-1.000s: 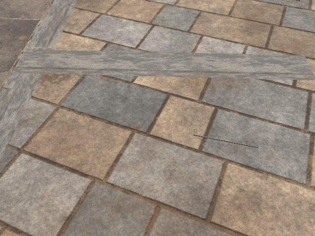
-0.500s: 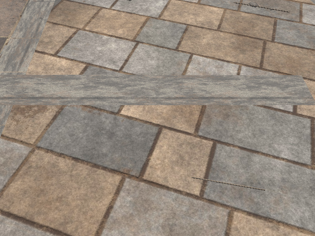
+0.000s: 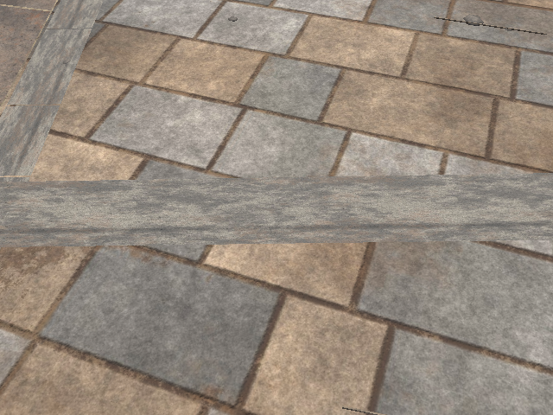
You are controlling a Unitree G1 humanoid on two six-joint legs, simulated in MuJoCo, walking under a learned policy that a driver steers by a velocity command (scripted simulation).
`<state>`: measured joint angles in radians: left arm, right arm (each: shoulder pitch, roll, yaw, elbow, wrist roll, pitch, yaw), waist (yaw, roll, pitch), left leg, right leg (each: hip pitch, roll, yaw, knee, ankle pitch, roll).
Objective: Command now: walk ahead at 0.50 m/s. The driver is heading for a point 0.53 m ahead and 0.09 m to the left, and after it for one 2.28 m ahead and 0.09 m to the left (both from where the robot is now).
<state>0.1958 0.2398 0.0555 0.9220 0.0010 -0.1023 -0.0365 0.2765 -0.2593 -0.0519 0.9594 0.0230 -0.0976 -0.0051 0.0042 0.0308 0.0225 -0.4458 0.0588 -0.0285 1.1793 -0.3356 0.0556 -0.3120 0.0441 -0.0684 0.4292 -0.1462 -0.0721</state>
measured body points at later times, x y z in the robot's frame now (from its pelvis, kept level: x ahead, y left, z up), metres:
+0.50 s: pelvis +0.28 +0.06 -0.01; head +0.31 +0.07 +0.44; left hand +0.26 +0.32 -0.16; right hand +0.45 -0.19 -0.12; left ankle +0.37 +0.15 -0.74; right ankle +0.11 -0.08 -0.66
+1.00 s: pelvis +0.56 +0.02 -0.02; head +0.59 +0.01 +0.43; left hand +0.76 +0.26 -0.11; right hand +0.51 -0.25 -0.16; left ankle +0.38 +0.15 -0.73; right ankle +0.68 -0.08 -0.74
